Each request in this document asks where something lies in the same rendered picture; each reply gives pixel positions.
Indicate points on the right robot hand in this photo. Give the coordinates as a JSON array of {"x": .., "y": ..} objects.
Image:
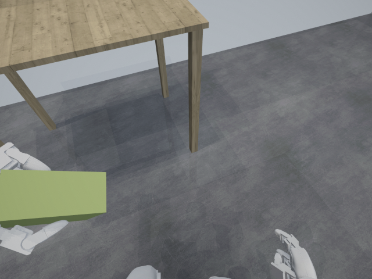
[{"x": 296, "y": 264}]

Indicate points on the table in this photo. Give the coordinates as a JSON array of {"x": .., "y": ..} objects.
[{"x": 39, "y": 32}]

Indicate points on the left robot thigh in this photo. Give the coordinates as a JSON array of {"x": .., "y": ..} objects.
[{"x": 144, "y": 272}]

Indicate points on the left robot hand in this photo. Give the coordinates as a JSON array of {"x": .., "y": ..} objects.
[{"x": 21, "y": 239}]

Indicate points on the sponge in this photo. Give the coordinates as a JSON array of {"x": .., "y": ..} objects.
[{"x": 34, "y": 197}]

